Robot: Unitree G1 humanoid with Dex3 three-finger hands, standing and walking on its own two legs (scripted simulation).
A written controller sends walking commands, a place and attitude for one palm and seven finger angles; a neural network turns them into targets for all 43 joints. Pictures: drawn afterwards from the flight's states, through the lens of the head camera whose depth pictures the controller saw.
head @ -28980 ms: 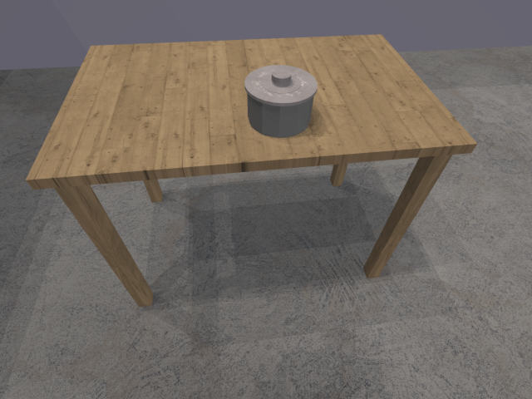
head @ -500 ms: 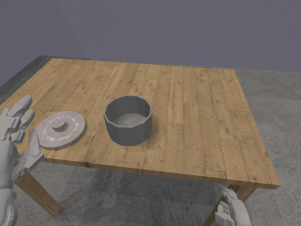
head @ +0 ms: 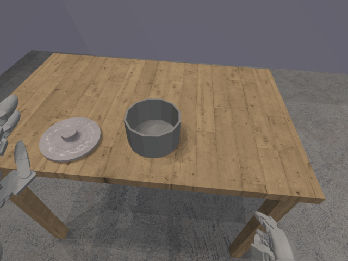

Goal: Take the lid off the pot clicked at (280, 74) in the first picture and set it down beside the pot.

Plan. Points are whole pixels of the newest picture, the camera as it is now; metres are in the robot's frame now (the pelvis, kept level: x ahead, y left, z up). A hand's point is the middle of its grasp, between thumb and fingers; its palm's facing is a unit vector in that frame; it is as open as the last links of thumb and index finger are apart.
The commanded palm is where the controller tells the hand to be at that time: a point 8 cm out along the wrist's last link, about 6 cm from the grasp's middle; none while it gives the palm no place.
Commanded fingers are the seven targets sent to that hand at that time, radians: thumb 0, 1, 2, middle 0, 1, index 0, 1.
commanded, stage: step back with the hand held close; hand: left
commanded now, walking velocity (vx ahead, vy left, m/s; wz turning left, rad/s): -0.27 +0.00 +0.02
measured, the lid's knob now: (69, 133) +0.44 +0.36 +0.01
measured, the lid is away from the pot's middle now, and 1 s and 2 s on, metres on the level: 0.25 0.25 0.25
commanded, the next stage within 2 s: stop stepping back and stand still in 1.14 s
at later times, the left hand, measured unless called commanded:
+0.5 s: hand (10, 211) +0.14 +0.25 +0.18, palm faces +0.37 -0.81 -0.46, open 7.4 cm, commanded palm +0.08 +0.29 +0.20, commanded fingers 0.00 0.90 0.90 -0.20 -0.30 -0.20 -0.30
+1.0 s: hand out of the picture +0.08 +0.26 +0.19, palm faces +0.38 -0.85 -0.37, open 7.5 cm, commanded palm +0.02 +0.31 +0.20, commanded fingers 0.00 0.90 0.90 -0.20 -0.30 -0.20 -0.30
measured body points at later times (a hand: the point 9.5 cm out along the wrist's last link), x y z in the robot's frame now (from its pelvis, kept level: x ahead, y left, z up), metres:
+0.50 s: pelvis -0.05 +0.01 -0.01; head -0.04 +0.03 +0.44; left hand +0.11 +0.29 +0.21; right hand +0.12 -0.21 -0.08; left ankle +0.06 +0.07 -0.74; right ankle -0.04 -0.14 -0.74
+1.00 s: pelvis -0.11 +0.03 -0.02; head -0.10 +0.07 +0.43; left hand +0.06 +0.30 +0.21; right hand +0.06 -0.20 -0.07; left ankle -0.09 +0.12 -0.74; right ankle -0.09 -0.13 -0.74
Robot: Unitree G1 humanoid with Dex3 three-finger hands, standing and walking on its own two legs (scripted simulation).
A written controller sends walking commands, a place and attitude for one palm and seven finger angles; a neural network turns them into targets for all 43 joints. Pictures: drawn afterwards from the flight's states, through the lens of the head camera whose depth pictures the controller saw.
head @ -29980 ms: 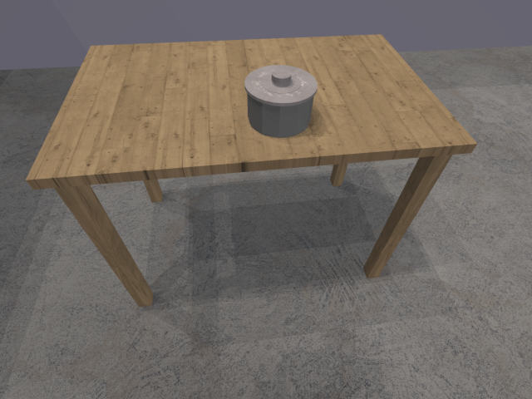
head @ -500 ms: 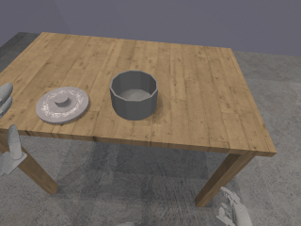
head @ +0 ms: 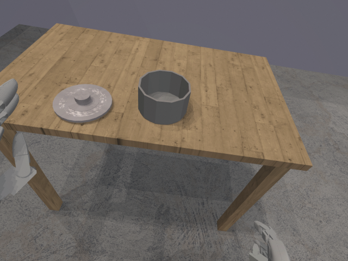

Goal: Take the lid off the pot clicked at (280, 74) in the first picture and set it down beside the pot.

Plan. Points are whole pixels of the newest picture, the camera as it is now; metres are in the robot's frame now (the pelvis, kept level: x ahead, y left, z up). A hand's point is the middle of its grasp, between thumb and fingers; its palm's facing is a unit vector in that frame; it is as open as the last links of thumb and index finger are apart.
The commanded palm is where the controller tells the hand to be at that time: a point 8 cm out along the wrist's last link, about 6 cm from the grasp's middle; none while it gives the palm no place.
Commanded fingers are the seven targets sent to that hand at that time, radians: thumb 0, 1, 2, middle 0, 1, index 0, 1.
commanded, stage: step back with the hand held close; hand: left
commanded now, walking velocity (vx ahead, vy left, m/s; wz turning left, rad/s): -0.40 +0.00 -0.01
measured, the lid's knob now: (82, 97) +0.55 +0.32 +0.02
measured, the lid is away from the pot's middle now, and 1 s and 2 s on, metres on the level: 0.25 0.25 0.25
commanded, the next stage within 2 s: stop stepping back and stand still in 0.14 s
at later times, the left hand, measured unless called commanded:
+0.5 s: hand out of the picture +0.06 +0.24 +0.21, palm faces +0.31 -0.86 -0.39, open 7.4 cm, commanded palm +0.03 +0.29 +0.21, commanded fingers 0.00 0.90 0.90 -0.20 -0.30 -0.20 -0.30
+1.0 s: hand out of the picture +0.07 +0.28 +0.20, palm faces +0.39 -0.84 -0.39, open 7.5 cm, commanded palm +0.00 +0.32 +0.21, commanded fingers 0.00 0.90 0.90 -0.20 -0.30 -0.20 -0.30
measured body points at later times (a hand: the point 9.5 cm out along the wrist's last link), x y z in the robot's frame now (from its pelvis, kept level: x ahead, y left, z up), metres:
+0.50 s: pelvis -0.12 +0.02 +0.00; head -0.15 +0.05 +0.45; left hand +0.04 +0.28 +0.23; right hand -0.01 -0.25 -0.06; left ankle -0.10 +0.11 -0.70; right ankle -0.13 -0.13 -0.72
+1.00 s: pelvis -0.14 +0.05 +0.00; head -0.14 +0.06 +0.45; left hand +0.05 +0.32 +0.22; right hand +0.00 -0.20 -0.07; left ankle -0.10 +0.17 -0.72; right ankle -0.16 -0.07 -0.72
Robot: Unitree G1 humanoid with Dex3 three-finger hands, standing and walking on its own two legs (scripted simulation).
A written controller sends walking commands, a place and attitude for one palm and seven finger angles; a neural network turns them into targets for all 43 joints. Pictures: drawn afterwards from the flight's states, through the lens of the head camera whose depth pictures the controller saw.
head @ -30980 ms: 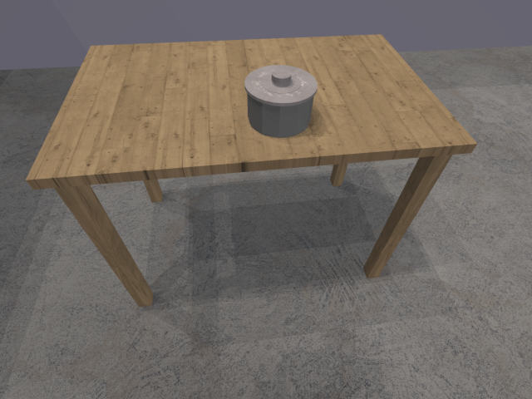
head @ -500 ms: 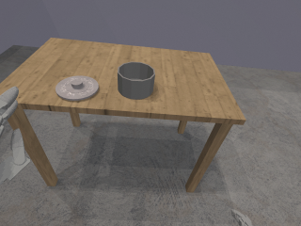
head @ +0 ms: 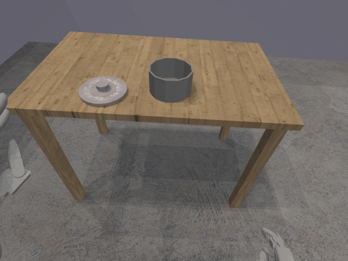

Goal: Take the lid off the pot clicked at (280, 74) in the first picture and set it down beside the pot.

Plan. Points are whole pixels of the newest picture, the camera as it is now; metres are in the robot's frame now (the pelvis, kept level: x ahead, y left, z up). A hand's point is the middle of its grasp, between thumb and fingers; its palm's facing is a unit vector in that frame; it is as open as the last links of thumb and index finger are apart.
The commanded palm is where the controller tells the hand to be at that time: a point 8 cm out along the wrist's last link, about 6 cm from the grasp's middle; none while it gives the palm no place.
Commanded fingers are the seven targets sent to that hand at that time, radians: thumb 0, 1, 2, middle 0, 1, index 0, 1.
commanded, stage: stop stepping back and stand still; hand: left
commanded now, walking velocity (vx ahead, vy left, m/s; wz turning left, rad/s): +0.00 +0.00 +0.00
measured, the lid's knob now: (102, 85) +0.68 +0.30 +0.02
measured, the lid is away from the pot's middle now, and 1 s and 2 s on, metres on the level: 0.25 0.25 0.25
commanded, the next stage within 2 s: let the arm hang, fingers relaxed in 0.52 s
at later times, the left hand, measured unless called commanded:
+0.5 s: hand out of the picture +0.02 +0.21 -0.18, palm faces +0.05 -0.98 -0.20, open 7.1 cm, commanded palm none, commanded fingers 0.00 0.90 0.90 -0.20 -0.30 -0.20 -0.30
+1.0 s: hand out of the picture +0.07 +0.18 -0.17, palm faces +0.05 -0.98 -0.19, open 7.3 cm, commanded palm none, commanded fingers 0.00 0.90 0.90 -0.20 -0.30 -0.20 -0.30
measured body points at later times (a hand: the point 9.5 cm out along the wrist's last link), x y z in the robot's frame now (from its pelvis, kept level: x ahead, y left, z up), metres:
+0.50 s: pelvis +0.03 +0.01 +0.00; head +0.09 +0.05 +0.45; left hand +0.02 +0.26 -0.16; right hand +0.07 -0.24 -0.13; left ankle +0.03 +0.12 -0.73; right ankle -0.02 -0.12 -0.73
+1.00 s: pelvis +0.03 +0.00 +0.01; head +0.06 +0.01 +0.46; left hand +0.07 +0.23 -0.15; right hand +0.05 -0.23 -0.14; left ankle +0.03 +0.12 -0.73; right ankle -0.02 -0.12 -0.73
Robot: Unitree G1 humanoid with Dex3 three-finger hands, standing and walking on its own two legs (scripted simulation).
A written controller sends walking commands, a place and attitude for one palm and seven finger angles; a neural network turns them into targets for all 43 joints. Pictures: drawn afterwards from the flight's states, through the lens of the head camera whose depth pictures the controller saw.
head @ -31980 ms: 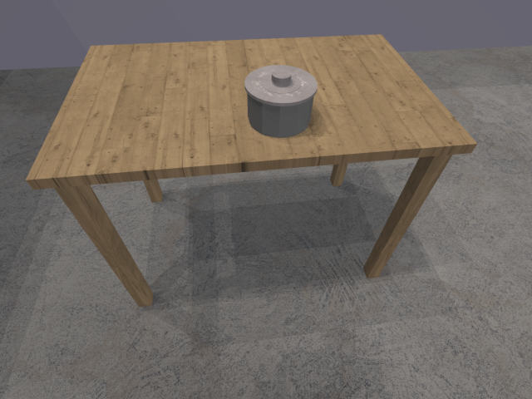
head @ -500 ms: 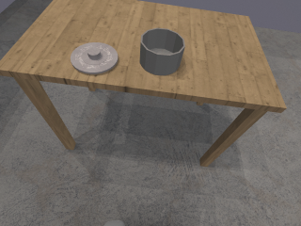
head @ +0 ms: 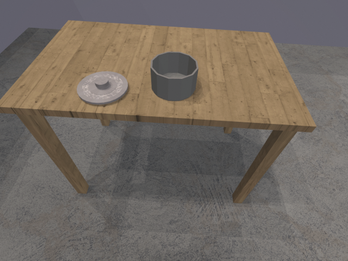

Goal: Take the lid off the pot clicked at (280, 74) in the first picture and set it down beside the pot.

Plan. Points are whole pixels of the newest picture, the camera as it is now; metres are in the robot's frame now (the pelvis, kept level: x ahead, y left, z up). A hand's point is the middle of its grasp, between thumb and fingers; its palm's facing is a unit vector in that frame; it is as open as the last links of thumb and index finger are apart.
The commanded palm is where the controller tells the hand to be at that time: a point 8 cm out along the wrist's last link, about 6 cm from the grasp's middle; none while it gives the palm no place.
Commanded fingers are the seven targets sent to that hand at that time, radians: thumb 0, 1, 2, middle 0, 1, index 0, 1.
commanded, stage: let the arm hang, fingers relaxed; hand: left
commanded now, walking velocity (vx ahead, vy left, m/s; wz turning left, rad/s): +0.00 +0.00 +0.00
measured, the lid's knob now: (101, 82) +0.65 +0.28 +0.01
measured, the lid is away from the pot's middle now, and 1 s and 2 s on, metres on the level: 0.25 0.25 0.25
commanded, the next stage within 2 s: look to check the result in 0.72 s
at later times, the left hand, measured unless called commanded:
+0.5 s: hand out of the picture +0.01 +0.17 -0.18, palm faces +0.02 -0.98 -0.18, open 7.4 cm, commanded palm none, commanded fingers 0.00 0.90 0.90 -0.20 -0.30 -0.20 -0.30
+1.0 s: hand out of the picture +0.01 +0.17 -0.18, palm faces +0.02 -0.98 -0.18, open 7.4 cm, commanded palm none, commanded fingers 0.00 0.90 0.90 -0.20 -0.30 -0.20 -0.30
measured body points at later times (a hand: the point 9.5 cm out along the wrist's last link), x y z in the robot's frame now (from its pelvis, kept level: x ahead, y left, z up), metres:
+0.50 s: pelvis +0.00 +0.00 +0.00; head +0.04 +0.01 +0.45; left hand +0.01 +0.22 -0.16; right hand +0.00 -0.22 -0.15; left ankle +0.00 +0.12 -0.74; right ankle -0.06 -0.12 -0.74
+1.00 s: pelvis +0.00 +0.00 +0.00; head +0.03 +0.01 +0.45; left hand +0.01 +0.22 -0.16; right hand -0.01 -0.22 -0.15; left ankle +0.00 +0.12 -0.74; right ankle -0.06 -0.12 -0.74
